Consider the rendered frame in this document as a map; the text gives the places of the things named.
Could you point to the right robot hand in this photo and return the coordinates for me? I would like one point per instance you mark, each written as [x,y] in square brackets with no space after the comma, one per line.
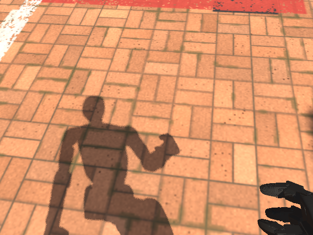
[300,219]

